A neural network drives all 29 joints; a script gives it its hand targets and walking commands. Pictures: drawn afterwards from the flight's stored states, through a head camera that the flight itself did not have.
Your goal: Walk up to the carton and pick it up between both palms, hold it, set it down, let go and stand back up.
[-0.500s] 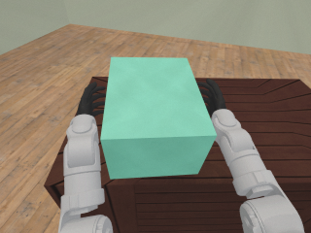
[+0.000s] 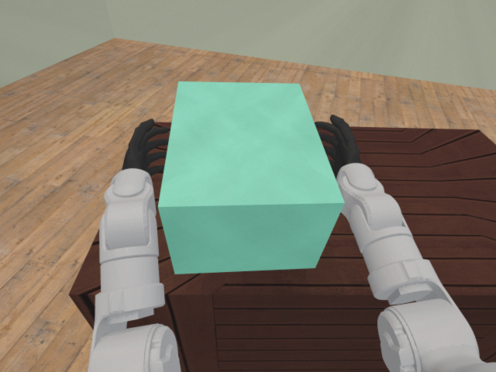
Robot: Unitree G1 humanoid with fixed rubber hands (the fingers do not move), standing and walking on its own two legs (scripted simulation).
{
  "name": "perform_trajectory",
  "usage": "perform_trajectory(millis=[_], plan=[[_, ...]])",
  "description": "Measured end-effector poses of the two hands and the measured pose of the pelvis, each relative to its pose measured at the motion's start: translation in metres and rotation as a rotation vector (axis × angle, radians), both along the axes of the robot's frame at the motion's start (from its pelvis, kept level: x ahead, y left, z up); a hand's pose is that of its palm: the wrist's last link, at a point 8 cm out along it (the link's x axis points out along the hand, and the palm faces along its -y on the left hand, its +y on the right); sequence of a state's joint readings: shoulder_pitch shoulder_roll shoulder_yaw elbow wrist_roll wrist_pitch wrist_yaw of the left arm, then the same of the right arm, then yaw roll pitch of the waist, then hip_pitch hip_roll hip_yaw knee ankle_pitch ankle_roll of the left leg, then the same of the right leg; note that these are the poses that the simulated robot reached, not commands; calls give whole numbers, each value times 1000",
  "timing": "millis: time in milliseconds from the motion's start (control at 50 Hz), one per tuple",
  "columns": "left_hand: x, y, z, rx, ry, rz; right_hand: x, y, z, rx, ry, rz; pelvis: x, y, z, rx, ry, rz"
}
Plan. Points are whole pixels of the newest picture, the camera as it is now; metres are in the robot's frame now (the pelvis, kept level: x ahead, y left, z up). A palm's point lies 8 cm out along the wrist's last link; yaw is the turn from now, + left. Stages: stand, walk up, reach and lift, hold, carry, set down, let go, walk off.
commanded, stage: hold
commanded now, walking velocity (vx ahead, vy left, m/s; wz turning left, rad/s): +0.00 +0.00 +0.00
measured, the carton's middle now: (243, 169) +0.41 +0.01 +0.15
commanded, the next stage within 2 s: none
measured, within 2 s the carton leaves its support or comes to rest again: neither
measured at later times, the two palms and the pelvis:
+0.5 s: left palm (134, 181) +0.35 +0.17 +0.18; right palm (342, 173) +0.36 -0.15 +0.18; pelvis +0.00 +0.00 +0.00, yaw +0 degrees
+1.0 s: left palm (133, 183) +0.35 +0.18 +0.18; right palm (339, 172) +0.36 -0.14 +0.18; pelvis +0.00 +0.00 +0.00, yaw +1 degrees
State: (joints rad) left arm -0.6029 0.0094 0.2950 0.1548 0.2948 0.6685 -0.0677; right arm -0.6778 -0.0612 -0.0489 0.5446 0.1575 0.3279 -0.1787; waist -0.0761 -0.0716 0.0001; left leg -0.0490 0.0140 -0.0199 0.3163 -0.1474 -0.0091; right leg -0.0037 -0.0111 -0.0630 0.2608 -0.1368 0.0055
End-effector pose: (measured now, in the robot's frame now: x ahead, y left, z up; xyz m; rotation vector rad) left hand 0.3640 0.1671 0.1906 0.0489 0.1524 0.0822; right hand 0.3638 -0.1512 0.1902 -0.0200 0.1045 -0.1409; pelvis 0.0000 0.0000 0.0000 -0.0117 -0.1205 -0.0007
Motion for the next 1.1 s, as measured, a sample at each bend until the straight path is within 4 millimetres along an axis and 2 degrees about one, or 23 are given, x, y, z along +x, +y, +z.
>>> perform_trajectory(millis=[100,320,680,920,1100], plan=[[-1,1,-3,-3,4,6,2,1,1,-17,3,8,6,0,0,-2,-17,2],[-11,6,-18,5,29,16,-5,6,-16,-8,28,20,7,3,0,-3,-21,1],[-7,-1,-1,13,5,-6,-9,-1,-3,-8,0,-5,-1,3,0,-2,-20,-3],[-9,4,-12,-1,36,12,-5,4,-12,-17,29,14,-2,0,0,1,-22,-3],[-8,9,-13,3,24,11,-2,9,-10,-8,16,15,0,0,0,-4,-7,13]])
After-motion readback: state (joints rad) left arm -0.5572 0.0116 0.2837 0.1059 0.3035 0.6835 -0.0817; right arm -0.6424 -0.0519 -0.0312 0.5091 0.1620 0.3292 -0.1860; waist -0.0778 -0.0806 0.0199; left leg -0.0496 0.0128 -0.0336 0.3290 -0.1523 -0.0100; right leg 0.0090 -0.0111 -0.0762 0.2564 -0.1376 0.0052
